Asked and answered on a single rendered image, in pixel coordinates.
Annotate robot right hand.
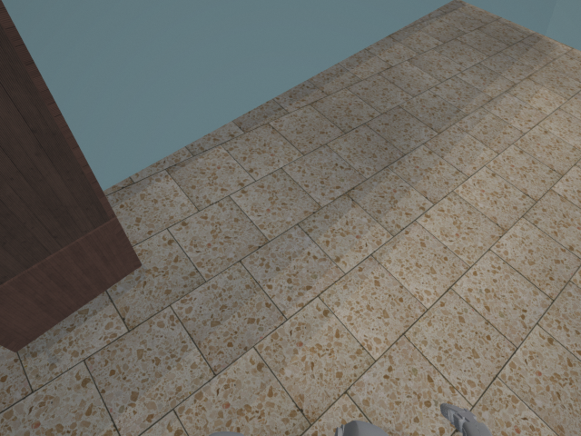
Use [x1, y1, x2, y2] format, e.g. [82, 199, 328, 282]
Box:
[440, 403, 493, 436]

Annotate cupboard door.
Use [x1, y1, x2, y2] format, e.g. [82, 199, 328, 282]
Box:
[0, 24, 111, 285]

